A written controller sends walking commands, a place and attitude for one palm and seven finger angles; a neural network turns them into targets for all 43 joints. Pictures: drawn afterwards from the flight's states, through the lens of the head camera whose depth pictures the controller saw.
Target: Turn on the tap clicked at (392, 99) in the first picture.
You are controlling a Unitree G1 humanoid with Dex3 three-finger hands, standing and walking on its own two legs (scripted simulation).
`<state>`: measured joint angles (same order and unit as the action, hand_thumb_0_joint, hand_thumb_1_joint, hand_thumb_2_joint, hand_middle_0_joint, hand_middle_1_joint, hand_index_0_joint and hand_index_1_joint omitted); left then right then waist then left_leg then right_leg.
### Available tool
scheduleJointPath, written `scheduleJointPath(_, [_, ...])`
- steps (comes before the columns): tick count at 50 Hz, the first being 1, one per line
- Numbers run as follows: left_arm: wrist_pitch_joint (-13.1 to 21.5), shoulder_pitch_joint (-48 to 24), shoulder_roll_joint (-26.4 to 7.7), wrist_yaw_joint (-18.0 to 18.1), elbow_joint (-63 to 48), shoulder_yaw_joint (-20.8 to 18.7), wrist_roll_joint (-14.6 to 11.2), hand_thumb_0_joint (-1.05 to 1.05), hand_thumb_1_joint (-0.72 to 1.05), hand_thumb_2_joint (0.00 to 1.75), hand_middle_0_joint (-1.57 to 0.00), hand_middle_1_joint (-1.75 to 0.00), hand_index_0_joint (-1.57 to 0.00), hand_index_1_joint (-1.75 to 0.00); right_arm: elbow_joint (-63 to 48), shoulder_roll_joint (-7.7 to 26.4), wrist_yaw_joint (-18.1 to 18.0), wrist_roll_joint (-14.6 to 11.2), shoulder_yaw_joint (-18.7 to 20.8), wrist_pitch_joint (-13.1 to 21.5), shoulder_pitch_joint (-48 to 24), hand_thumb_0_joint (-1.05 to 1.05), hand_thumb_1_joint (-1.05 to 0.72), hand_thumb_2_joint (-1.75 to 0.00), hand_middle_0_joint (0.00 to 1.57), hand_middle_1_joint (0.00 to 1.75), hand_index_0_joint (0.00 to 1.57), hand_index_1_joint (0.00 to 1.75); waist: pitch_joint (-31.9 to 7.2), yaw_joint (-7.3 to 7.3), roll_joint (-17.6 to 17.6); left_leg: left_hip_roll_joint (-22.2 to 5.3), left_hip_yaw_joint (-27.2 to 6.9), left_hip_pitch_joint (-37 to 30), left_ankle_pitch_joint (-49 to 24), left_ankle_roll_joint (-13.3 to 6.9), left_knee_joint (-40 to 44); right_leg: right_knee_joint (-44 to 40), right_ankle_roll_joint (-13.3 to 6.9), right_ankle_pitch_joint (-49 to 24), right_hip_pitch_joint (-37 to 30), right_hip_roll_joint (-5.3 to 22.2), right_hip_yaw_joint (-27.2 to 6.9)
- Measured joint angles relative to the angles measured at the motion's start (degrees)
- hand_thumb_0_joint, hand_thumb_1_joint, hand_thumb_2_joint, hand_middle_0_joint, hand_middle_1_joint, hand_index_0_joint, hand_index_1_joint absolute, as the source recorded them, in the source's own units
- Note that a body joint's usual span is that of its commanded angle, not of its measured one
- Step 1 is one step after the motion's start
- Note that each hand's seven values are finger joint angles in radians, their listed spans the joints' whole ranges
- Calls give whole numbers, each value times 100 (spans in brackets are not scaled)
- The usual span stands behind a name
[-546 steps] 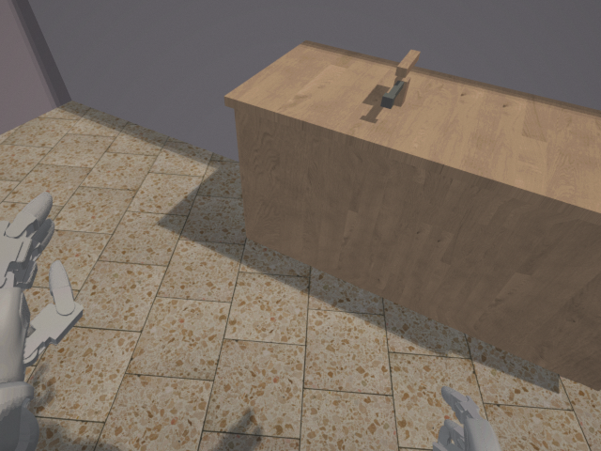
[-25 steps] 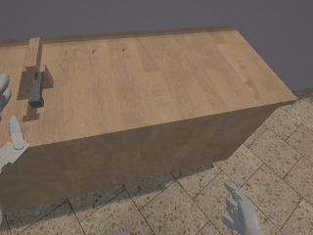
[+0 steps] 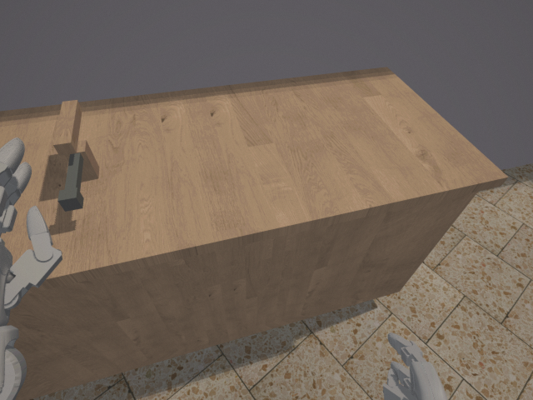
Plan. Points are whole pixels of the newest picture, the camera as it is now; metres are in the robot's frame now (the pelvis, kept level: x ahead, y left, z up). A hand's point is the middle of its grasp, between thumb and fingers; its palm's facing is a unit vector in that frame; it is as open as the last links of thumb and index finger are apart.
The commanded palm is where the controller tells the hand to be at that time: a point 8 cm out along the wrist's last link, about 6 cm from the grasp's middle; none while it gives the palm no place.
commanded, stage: shuffle to correct the standing spot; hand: left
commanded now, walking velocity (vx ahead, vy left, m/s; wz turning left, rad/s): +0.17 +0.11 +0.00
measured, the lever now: (71, 199) +0.40 +0.37 +0.05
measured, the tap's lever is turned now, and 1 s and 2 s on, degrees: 0 0 0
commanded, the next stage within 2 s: come to a stop and stand still in 0.38 s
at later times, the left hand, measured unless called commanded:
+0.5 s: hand (53, 212) +0.27 +0.26 +0.19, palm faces +0.39 -0.82 -0.42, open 7.4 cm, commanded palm +0.21 +0.30 +0.19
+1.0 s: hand out of the picture +0.28 +0.33 +0.19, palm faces +0.41 -0.85 -0.34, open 7.4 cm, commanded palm +0.23 +0.36 +0.19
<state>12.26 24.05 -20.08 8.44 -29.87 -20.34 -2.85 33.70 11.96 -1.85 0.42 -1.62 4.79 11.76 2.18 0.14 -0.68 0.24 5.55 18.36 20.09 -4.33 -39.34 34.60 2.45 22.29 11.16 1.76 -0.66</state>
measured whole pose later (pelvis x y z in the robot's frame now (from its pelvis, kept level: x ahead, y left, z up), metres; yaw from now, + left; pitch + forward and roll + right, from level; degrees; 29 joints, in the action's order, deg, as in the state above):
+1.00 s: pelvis +0.07 +0.08 +0.02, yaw -1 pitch -2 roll -2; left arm 6.4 25.6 -20.5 7.0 -29.6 -20.3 -4.5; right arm 34.0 9.4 -3.2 -0.1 -2.9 5.1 8.4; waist 2.2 2.4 -0.5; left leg -3.5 1.5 14.9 8.2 0.5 -25.0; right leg 19.8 0.5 11.3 6.6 -1.3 0.9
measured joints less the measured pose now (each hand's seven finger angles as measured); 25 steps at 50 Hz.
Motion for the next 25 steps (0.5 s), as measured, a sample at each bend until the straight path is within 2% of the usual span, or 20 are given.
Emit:
scheduleJointPath(4, [-19, -49, -56, -13, 223, -166, -50, 2, 89, 90, -21, -30, -21, -30, -18, 36, -51, -40, 95, -64, -12, 1, -90, -89, 20, 30, 20, 30, 5, -44, 83, 91, 226, -131, 74, -99, 68, 812, -197, 244, 361, 72, -78])
scheduleJointPath(7, [-104, -66, -71, 5, 403, -240, -52, 2, 89, 90, -21, -30, -21, -30, -67, -5, -64, 8, 137, 10, -16, 1, -90, -89, 20, 30, 20, 30, 112, -120, 37, 129, 325, -350, -77, -118, 430, 1428, -265, 530, 762, -28, 172])
scheduleJointPath(9, [-153, 0, -82, 9, 377, -210, -46, 2, 89, 90, -21, -30, -21, -30, -113, -12, -42, 9, 122, 55, 37, 1, -90, -90, 20, 30, 20, 30, 157, -184, -13, 146, 323, -465, -172, -108, 632, 1012, -285, 334, 796, -87, 468])
scheduleJointPath(11, [-163, 129, -164, 7, 244, -172, -38, 2, 89, 90, -21, -30, -21, -30, -175, 4, -26, 0, 82, 76, 109, 1, -90, -90, 20, 30, 20, 30, 171, -240, -26, 170, 306, -459, -123, -83, 559, 134, -359, -269, 611, -139, 720])
scheduleJointPath(12, [-132, 171, -193, -3, 183, -125, -24, 2, 89, 90, -21, -30, -21, -30, -186, 46, -23, -4, 82, 77, 132, 1, -90, -90, 20, 30, 20, 30, 189, -285, -111, 125, 226, -363, -15, -62, 312, -13, -493, -644, 547, -183, 810])
scheduleJointPath(14, [-60, 227, -210, -48, 93, -27, -20, 2, 89, 90, -21, -30, -21, -30, -62, 100, -11, 6, 128, 14, 108, 1, -90, -90, 20, 30, 20, 30, 197, -282, -226, 68, -17, 74, 273, 93, -827, 110, -624, -579, 541, -236, 929])
scheduleJointPath(17, [38, 397, -119, -113, 31, -44, -62, 2, 89, 90, -22, -30, -22, -30, 129, 137, 50, -25, 206, -113, 84, 1, -90, -89, 20, 30, 20, 30, 127, -141, -158, 71, -327, 764, 341, 317, -2445, 22, -614, -430, 449, -213, 832])
scheduleJointPath(19, [110, 496, -63, -106, 101, -110, -45, 2, 89, 90, -22, -30, -22, -30, 179, 181, 63, -42, 230, -144, 86, 1, -90, -89, 20, 30, 20, 30, 105, -104, -119, -70, -463, 1070, 152, 386, -2763, -190, -549, -512, 323, -168, 782])
scheduleJointPath(21, [139, 485, -37, -72, 197, -140, -12, 2, 89, 90, -22, -30, -22, -30, 199, 241, 38, -50, 259, -139, 78, 2, -90, -90, 20, 30, 20, 30, 133, -70, -103, -243, -562, 1210, -51, 400, -2519, -369, -499, -579, 194, -93, 748])
scheduleJointPath(25, [134, 301, 32, -38, 257, -96, 8, 2, 89, 90, -22, -30, -22, -30, 201, 311, -17, -66, 332, -31, 24, 2, -90, -90, 20, 30, 20, 30, 285, 7, -14, -456, -460, 869, -490, 359, -1024, -462, -317, -559, -22, 156, 641])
